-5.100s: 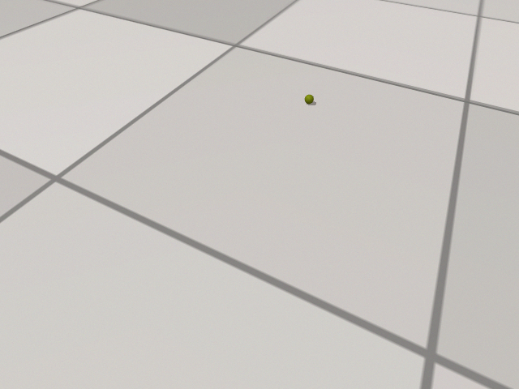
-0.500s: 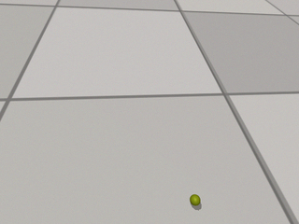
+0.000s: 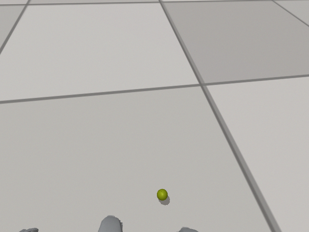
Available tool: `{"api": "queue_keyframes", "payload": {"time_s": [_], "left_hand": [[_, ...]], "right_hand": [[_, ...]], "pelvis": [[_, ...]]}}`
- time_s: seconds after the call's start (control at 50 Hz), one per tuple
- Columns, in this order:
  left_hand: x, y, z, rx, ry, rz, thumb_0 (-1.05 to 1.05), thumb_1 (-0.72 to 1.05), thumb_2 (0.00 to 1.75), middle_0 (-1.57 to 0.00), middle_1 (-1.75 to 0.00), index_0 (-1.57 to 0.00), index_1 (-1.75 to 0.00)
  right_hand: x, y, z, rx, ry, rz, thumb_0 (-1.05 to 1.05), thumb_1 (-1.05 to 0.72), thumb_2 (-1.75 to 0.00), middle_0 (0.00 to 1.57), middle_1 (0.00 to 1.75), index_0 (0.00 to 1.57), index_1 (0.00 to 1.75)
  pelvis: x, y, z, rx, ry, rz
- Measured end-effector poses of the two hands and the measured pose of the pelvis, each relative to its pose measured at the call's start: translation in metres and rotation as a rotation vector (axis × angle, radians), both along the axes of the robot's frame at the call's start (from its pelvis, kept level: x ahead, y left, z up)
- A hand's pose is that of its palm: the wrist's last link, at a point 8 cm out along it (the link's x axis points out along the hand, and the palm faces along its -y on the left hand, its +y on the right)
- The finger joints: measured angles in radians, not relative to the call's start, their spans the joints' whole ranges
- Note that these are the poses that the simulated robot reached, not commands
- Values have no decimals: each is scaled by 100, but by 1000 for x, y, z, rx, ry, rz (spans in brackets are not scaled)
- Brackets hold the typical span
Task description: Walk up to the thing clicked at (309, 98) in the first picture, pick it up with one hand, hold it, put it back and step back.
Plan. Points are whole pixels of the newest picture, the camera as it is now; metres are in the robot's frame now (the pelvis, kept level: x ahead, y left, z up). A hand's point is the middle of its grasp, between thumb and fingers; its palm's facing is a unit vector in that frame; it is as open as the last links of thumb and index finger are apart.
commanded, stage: walk up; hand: left
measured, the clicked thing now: (162, 194) +0.44 -0.06 -0.69
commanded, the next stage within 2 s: none
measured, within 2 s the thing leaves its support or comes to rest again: neither
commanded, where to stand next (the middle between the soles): +0.10 -0.38 m, yaw +7 degrees
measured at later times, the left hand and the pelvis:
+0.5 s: hand out of the picture +0.09 +0.10 -0.14, palm faces -0.05 -0.94 -0.33, open 7.4 cm; pelvis -0.01 -0.19 +0.01, yaw +1 degrees
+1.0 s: hand out of the picture +0.00 -0.12 -0.12, palm faces +0.11 -0.93 -0.36, open 7.4 cm; pelvis +0.00 -0.40 +0.03, yaw +5 degrees
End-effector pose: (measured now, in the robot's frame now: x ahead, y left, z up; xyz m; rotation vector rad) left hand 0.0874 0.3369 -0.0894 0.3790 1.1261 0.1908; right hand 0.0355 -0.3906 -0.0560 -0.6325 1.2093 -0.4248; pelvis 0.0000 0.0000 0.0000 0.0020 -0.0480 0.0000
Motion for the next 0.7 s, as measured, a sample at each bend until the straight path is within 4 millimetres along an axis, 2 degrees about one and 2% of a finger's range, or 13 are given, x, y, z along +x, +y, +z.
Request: {"api": "queue_keyframes", "payload": {"time_s": [0.06,0.12,0.2,0.28,0.38,0.5,0.56,0.64,0.66,0.7], "left_hand": [[-19,-30,13,-15,50,22,1,91,89,-20,-30,-20,-30],[-29,-49,19,-17,64,46,1,91,89,-21,-30,-21,-30],[-30,-68,12,-20,43,69,1,90,89,-21,-30,-21,-30],[-21,-97,-2,-35,33,65,1,91,89,-20,-30,-20,-30],[-9,-142,-7,-74,26,17,1,91,89,-20,-30,-20,-30],[0,-189,-12,-60,-5,-7,1,91,89,-20,-30,-20,-30],[0,-218,-15,-31,-3,-11,1,91,89,-20,-30,-20,-30],[-11,-269,-15,9,-17,3,1,91,89,-20,-30,-20,-30],[-19,-283,-14,11,-17,10,1,91,89,-20,-30,-20,-30],[-37,-310,-9,-2,8,41,1,91,89,-20,-30,-20,-30]], "right_hand": [[16,-1,-3,74,-24,12,1,-91,-89,20,30,20,30],[23,2,-3,137,-18,58,1,-91,-89,20,30,20,30],[22,-1,-3,173,12,103,0,-90,-89,21,30,20,30],[9,-23,1,152,18,103,0,-90,-89,21,30,21,30],[-6,-77,23,86,-20,48,0,-90,-89,21,30,21,30],[-17,-163,36,8,-30,56,0,-90,-89,21,30,21,30],[-19,-213,32,-19,-38,70,0,-90,-89,21,30,21,30],[-15,-286,9,-39,-23,65,0,-90,-89,21,30,21,30],[-12,-298,3,-38,-16,51,0,-90,-89,21,30,20,30],[-4,-311,-3,-13,-17,22,1,-90,-89,20,30,20,30]], "pelvis": [[3,-17,16,5,17,-3],[6,-37,26,6,28,10],[10,-62,25,-4,34,35],[6,-89,21,20,12,57],[-1,-128,25,10,-5,45],[-11,-190,14,8,-3,23],[-15,-230,4,19,5,10],[-20,-285,-12,-10,-8,17],[-21,-295,-13,-10,-8,28],[-21,-311,-5,10,-5,27]]}}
